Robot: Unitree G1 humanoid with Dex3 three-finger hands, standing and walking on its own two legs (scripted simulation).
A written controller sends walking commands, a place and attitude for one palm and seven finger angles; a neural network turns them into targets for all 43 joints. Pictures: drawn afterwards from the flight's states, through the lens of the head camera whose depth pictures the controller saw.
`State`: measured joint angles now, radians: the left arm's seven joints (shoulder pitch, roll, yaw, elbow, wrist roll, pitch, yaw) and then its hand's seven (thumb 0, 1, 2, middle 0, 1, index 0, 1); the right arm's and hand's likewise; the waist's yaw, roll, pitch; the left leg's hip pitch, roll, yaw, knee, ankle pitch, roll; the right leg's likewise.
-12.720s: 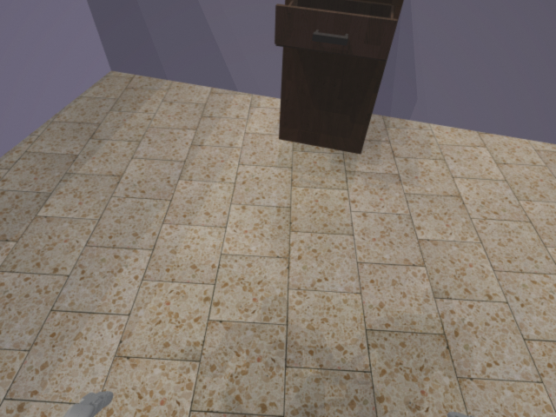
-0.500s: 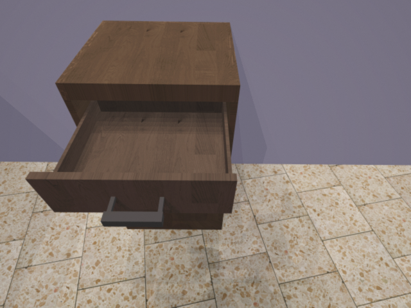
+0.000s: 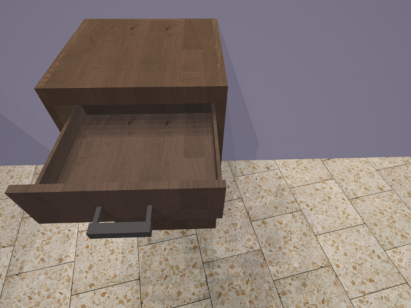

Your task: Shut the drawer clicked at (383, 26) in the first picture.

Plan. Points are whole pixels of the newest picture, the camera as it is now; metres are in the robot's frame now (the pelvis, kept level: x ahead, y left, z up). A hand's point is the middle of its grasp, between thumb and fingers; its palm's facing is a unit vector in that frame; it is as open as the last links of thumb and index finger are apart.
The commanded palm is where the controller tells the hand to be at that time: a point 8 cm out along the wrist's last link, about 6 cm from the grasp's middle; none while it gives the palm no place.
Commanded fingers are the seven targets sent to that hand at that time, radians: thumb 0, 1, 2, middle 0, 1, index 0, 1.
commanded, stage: look again from close up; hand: left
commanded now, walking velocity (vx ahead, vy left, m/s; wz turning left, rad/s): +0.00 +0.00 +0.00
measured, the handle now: (122, 220) +0.29 +0.20 -0.03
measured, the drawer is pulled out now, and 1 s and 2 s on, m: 0.28 0.26 0.26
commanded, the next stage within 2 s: raise the hand and make a fist in 0.22 s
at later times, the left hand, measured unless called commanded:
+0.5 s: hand (116, 275) +0.19 +0.19 -0.04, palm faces +0.28 -0.95 -0.16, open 7.1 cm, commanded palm +0.09 +0.22 -0.05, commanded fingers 0.00 0.90 0.90 -0.40 -0.52 -0.40 -0.52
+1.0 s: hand (132, 296) +0.15 +0.14 -0.02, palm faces +0.05 -1.00 -0.03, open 4.6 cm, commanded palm +0.10 +0.21 -0.01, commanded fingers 0.00 0.90 0.90 -0.90 -1.06 -0.90 -1.06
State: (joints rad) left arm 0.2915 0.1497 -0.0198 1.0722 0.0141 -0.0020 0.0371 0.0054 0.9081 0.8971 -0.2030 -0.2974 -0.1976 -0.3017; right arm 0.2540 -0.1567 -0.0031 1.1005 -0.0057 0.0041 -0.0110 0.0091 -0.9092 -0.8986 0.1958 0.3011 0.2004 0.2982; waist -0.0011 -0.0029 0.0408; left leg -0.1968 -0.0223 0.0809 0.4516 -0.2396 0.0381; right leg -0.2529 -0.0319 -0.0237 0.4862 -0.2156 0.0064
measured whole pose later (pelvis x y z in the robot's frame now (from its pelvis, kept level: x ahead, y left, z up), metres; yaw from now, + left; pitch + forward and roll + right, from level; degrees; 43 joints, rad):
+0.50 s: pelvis +0.01 +0.00 -0.01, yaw +3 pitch +0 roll +0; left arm 0.44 0.17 0.02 0.18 -0.14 -0.09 0.13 0.02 0.94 0.90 -0.25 -0.35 -0.24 -0.35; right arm 0.32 -0.23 0.00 0.85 0.03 -0.25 -0.06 0.02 -0.92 -0.90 0.20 0.30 0.20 0.30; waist -0.03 0.03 -0.04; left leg -0.27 -0.03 0.04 0.56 -0.30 0.03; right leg -0.30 -0.04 -0.07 0.58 -0.29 0.00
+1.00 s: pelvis -0.01 -0.03 -0.08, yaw +4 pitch +12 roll -1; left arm 0.62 0.19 0.07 -0.21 -0.24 -0.34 -0.26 0.01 0.89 0.90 -0.71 -0.85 -0.70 -0.85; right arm 0.18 -0.15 0.03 0.51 0.04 -0.20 -0.04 0.02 -0.90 -0.90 0.20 0.30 0.21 0.30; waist 0.05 0.03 -0.12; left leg -0.79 0.02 -0.03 1.11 -0.52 -0.01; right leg -0.79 -0.02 -0.13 1.07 -0.49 -0.05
